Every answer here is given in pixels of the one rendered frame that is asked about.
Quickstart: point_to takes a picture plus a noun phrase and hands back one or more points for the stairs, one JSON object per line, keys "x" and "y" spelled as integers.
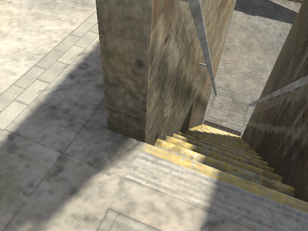
{"x": 226, "y": 152}

